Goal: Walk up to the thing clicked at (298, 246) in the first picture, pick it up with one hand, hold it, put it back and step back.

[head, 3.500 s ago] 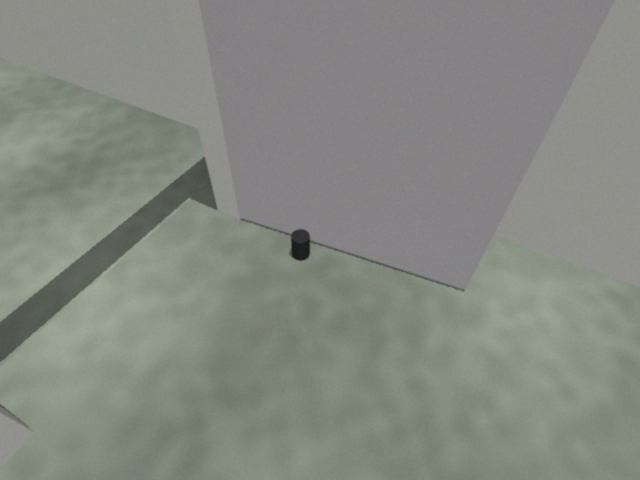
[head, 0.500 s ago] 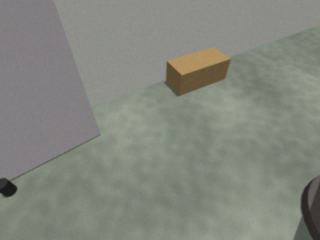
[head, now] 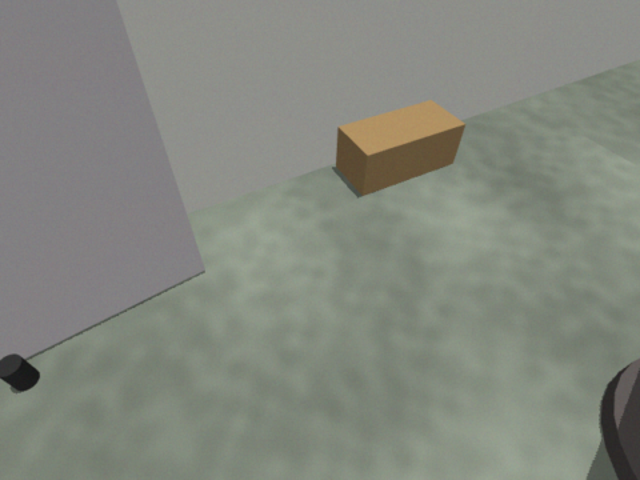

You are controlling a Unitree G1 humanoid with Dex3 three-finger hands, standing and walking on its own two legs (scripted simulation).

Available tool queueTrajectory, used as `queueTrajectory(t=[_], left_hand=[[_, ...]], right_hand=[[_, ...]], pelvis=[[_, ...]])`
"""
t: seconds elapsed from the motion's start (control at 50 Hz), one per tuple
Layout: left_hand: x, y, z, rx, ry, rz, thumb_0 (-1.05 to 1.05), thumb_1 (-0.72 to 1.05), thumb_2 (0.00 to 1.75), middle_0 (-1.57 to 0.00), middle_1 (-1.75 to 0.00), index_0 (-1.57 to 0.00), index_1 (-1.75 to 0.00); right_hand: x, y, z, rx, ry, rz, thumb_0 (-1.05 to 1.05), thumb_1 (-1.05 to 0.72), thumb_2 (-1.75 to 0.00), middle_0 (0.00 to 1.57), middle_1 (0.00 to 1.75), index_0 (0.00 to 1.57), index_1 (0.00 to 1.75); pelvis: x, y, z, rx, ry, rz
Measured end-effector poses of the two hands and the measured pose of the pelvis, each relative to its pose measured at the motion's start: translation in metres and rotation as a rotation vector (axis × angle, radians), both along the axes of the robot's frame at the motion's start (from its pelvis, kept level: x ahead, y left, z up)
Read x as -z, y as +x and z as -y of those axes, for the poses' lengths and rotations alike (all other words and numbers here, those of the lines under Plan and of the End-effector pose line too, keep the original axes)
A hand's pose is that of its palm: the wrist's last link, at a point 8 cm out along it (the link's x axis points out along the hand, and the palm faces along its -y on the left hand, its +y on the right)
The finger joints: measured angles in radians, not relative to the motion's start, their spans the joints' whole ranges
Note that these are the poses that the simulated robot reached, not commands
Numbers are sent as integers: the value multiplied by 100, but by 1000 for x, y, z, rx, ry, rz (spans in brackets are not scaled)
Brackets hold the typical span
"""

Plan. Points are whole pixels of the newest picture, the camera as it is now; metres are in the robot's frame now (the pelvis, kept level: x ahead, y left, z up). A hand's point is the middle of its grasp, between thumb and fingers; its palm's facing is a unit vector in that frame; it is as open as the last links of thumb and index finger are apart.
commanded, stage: stand
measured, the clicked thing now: (18, 372) +0.55 +0.94 -0.73
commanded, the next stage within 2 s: none
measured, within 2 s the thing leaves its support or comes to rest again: neither
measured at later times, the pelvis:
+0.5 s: pelvis +0.00 +0.00 +0.00, yaw +1 degrees
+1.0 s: pelvis +0.01 +0.01 +0.00, yaw +2 degrees
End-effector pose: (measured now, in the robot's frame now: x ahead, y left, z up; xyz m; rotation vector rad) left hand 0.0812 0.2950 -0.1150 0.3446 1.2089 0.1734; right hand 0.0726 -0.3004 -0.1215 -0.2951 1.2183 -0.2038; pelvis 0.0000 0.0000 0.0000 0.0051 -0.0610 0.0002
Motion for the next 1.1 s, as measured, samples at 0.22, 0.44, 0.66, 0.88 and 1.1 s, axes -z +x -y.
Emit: queueTrajectory(t=[0.22,0.44,0.66,0.88,1.1], left_hand=[[2,-16,-2,-32,-2,-28,1,91,90,-21,-30,-21,-30],[2,-20,-5,-45,-3,-28,1,91,90,-21,-30,-21,-30],[2,-17,-7,-45,-6,-27,1,91,90,-21,-30,-21,-30],[3,-13,-9,-44,-8,-23,1,91,90,-21,-30,-21,-30],[2,-10,-10,-48,-6,-18,1,91,90,-21,-30,-21,-30]], right_hand=[[-1,3,-2,-14,0,-13,0,-91,-90,21,30,20,30],[-1,3,-4,-19,-2,-18,0,-91,-90,21,30,20,30],[-2,2,-7,-20,-4,-29,0,-91,-90,21,30,20,30],[-2,5,-9,-23,-7,-33,0,-91,-90,21,30,20,30],[-3,13,-11,-30,-7,-21,0,-91,-90,21,30,20,30]], pelvis=[[-1,1,0,-11,-3,-5],[-1,1,-1,-18,-4,-4],[-2,4,-4,-21,-4,-8],[-2,7,-6,-25,-4,-10],[-2,10,-7,-29,-5,-9]])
